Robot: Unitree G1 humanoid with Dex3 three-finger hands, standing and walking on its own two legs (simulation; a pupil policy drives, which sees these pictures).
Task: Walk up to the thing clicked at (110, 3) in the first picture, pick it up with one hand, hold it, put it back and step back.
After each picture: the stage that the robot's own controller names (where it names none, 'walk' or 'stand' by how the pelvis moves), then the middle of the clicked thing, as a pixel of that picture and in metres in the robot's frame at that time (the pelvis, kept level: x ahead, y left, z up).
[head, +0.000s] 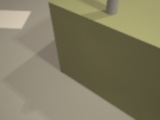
stand; out of the picture +0.88 -0.15 +0.10
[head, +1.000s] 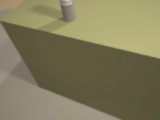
walk; out of the picture +0.77 +0.13 +0.13
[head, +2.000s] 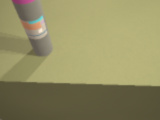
stand; (34, 24) +0.47 +0.17 +0.13
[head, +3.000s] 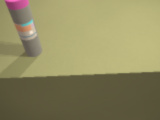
stand; (26, 28) +0.53 +0.23 +0.12
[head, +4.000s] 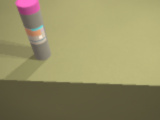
stand; (36, 32) +0.52 +0.20 +0.10
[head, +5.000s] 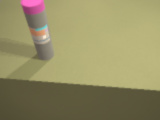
stand; (40, 32) +0.52 +0.19 +0.10
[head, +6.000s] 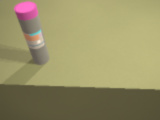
stand; (34, 37) +0.51 +0.21 +0.10
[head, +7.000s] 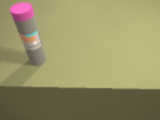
stand; (31, 38) +0.50 +0.22 +0.10
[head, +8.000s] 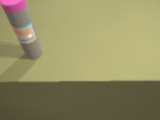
rise first; (25, 30) +0.50 +0.24 +0.10
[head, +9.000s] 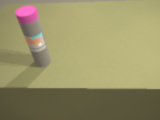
go down; (35, 40) +0.49 +0.23 +0.10
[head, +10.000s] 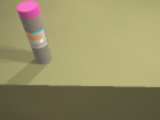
go down; (37, 36) +0.51 +0.21 +0.11
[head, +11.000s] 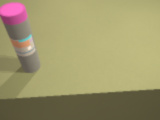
go down; (23, 42) +0.46 +0.21 +0.11
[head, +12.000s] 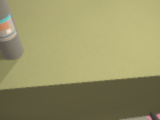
close in; (1, 24) +0.47 +0.22 +0.14
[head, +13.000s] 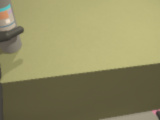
close; (1, 15) +0.51 +0.22 +0.16
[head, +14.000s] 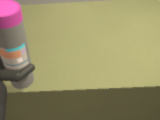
lift; (14, 51) +0.34 +0.20 +0.21
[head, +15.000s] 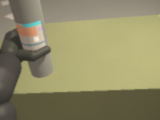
lift; (33, 34) +0.34 +0.15 +0.29
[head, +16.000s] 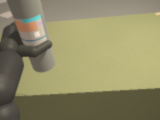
hold; (32, 28) +0.34 +0.14 +0.30
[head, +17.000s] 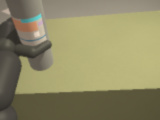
crouch; (31, 27) +0.32 +0.14 +0.31
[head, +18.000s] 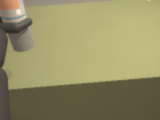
crouch; (12, 8) +0.45 +0.20 +0.28
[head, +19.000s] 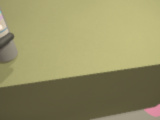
lower; out of the picture +0.50 +0.23 +0.13
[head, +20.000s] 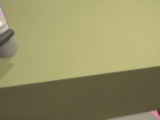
lower; out of the picture +0.49 +0.24 +0.15
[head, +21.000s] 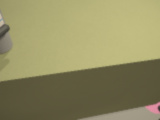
lower; out of the picture +0.51 +0.23 +0.16
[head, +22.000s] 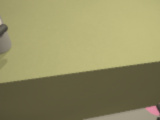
lower; out of the picture +0.51 +0.24 +0.16
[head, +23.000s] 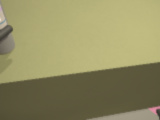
loosen; out of the picture +0.50 +0.23 +0.16
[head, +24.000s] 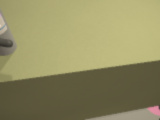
withdraw; out of the picture +0.49 +0.23 +0.15
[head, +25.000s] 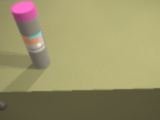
sink last; (34, 39) +0.46 +0.21 +0.13
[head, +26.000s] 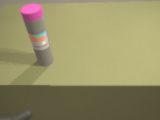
stand; (39, 38) +0.50 +0.22 +0.11
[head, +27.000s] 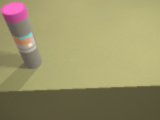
stand; (25, 40) +0.47 +0.23 +0.11
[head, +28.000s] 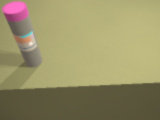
stand; (26, 38) +0.48 +0.23 +0.10
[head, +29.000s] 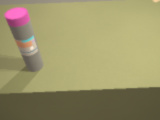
walk; (27, 43) +0.48 +0.23 +0.10
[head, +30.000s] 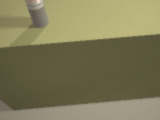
walk; out of the picture +0.65 +0.21 +0.13
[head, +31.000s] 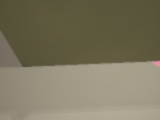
walk; out of the picture +1.02 +0.17 +0.13
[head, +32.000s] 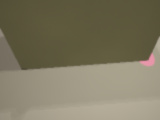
walk; out of the picture +1.18 +0.26 +0.12
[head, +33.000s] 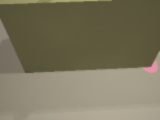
stand; out of the picture +1.16 +0.22 +0.10
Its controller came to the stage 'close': yes
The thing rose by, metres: 0.23
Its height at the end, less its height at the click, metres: +0.00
